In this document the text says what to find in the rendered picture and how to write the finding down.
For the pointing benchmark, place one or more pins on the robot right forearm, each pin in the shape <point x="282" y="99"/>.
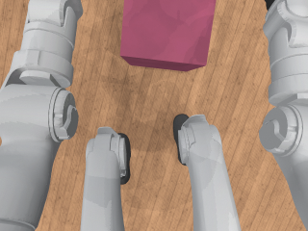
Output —
<point x="286" y="29"/>

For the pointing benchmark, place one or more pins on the carton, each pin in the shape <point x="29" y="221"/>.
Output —
<point x="167" y="34"/>

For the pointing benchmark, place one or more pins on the robot right upper arm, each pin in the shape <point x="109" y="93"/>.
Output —
<point x="284" y="133"/>

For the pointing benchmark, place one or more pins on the robot right hand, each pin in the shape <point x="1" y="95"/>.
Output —
<point x="269" y="3"/>

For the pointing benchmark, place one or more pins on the robot left forearm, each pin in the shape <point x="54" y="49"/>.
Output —
<point x="47" y="46"/>

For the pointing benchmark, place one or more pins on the robot right thigh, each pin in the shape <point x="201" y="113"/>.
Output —
<point x="214" y="207"/>

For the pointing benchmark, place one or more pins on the robot left upper arm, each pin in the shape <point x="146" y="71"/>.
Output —
<point x="34" y="120"/>

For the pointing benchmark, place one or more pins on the right robot foot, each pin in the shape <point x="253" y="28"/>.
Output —
<point x="177" y="124"/>

